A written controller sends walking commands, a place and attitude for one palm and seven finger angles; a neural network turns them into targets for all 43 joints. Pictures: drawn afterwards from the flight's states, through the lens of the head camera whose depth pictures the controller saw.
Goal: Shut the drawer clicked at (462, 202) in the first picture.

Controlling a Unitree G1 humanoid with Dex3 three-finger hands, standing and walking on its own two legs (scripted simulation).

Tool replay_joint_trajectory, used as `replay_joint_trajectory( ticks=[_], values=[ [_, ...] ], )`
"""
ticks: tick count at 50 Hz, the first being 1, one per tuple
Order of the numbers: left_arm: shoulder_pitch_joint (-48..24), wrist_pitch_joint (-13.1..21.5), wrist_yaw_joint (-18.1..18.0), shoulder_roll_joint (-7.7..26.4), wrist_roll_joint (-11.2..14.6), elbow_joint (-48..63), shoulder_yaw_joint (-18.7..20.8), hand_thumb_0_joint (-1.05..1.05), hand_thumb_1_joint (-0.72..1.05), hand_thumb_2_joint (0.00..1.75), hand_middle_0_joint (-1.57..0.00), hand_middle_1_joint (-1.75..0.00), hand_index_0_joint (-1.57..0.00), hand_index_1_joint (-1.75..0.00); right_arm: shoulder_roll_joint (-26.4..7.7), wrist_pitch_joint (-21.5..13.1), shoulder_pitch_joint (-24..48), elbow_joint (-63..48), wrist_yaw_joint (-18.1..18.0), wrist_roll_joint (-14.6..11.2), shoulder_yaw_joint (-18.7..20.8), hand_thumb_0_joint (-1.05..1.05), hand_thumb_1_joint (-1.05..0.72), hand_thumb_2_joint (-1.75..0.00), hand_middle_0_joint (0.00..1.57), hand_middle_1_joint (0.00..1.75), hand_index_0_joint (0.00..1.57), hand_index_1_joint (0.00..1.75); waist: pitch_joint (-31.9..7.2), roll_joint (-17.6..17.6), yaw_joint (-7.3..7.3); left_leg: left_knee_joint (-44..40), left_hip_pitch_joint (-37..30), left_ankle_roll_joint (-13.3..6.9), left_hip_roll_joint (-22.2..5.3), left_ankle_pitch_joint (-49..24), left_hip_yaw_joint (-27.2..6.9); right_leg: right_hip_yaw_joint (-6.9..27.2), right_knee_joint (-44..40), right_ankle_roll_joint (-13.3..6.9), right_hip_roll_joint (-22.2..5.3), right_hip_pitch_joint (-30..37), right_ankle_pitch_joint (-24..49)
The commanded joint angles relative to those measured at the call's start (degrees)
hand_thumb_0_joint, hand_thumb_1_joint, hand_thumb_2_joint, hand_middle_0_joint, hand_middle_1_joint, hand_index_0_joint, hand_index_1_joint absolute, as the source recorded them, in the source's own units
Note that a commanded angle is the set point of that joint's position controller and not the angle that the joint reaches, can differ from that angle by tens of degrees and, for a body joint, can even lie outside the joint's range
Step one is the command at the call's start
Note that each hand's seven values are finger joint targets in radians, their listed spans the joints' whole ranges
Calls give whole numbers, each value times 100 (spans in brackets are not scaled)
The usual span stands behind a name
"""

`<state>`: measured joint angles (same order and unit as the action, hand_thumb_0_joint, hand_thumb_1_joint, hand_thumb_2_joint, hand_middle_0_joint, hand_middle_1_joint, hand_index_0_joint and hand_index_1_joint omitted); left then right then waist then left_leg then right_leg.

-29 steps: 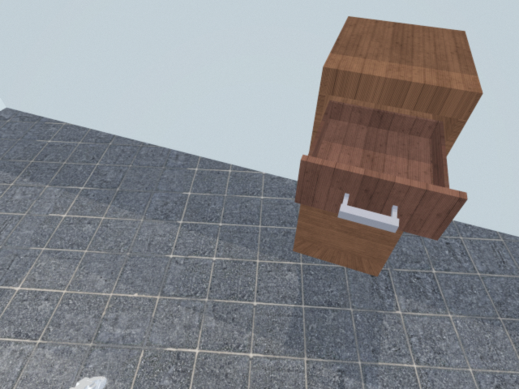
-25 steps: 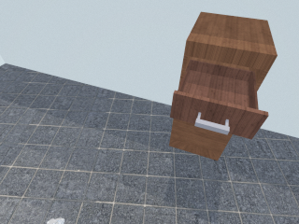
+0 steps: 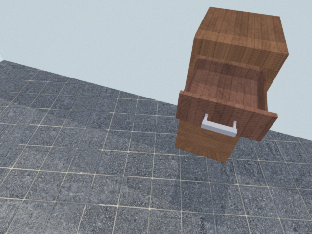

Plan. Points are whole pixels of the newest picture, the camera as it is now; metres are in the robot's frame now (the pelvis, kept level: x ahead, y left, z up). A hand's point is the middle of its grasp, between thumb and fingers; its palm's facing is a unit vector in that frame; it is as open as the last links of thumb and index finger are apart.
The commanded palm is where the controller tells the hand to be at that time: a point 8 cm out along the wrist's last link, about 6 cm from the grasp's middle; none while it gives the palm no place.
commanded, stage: stand and wait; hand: left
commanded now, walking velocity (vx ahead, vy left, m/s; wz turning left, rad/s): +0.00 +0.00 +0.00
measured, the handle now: (219, 124) +0.51 -0.20 -0.05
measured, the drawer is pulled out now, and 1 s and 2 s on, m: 0.30 0.30 0.30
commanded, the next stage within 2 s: look at it before walking up in 0.24 s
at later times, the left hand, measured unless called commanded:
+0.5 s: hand out of the picture +0.08 +0.24 -0.16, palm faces -0.04 -0.95 -0.32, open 7.4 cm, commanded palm none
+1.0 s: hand out of the picture +0.09 +0.24 -0.16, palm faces -0.03 -0.95 -0.32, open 7.4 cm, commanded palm none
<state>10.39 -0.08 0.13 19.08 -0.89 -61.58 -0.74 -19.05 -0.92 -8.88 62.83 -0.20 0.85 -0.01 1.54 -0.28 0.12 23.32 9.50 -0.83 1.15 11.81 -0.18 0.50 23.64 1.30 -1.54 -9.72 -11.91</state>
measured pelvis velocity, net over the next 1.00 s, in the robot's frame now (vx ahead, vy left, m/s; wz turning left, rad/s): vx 0.02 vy -0.01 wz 0.00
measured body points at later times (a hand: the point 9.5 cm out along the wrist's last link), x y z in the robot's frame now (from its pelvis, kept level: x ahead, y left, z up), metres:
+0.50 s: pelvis +0.01 +0.00 +0.00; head +0.01 +0.00 +0.45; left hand +0.08 +0.29 -0.13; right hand +0.07 -0.29 -0.13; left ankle +0.01 +0.11 -0.74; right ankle +0.01 -0.13 -0.74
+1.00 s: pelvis +0.02 -0.01 +0.00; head +0.03 -0.01 +0.45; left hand +0.09 +0.28 -0.13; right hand +0.10 -0.29 -0.13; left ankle +0.01 +0.11 -0.74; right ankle +0.01 -0.13 -0.74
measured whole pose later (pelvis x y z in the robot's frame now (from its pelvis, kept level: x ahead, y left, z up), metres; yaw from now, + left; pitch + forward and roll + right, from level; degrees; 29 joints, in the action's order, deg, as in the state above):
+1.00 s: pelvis +0.02 -0.01 +0.00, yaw +0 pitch -1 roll +0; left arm 8.4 0.4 -0.1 18.6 -0.9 -62.5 -0.6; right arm -18.4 -1.2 -6.8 64.1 -0.5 0.7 -0.4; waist 1.8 -0.1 0.2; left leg 19.6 6.8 -0.3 0.7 11.5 -0.4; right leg 0.3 20.3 0.9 -1.1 -7.2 -11.8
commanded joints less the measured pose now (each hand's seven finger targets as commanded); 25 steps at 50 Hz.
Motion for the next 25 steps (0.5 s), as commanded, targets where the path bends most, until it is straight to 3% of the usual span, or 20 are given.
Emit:
replay_joint_trajectory(
  ticks=[1, 12, 25],
  values=[
    [-253, 152, -80, 1130, 12, 349, 271, 0, 90, 90, -20, -30, -20, -30, -1098, -152, 308, -391, -48, -45, 250, 0, -90, -90, 20, 30, 20, 30, -240, -34, -1, -557, 47, -119, -716, -376, -653, 542, -480, -265, -533, 35, 179],
    [-329, 143, -80, 1142, 8, 285, 271, 0, 90, 90, -20, -30, -20, -30, -1101, -144, 309, -272, -42, -39, 244, 0, -90, -90, 20, 30, 20, 30, -94, 23, 0, -676, 112, -90, -714, -230, -653, 561, -572, -253, -539, 15, 33],
    [-359, 158, -81, 1092, 11, 283, 264, 0, 90, 90, -20, -30, -20, -30, -1092, -153, 343, -239, -49, -39, 239, 0, -90, -90, 20, 30, 20, 30, -258, -34, -10, -655, -107, -70, -740, -603, -627, 549, -572, -238, -539, 103, 377]
  ],
)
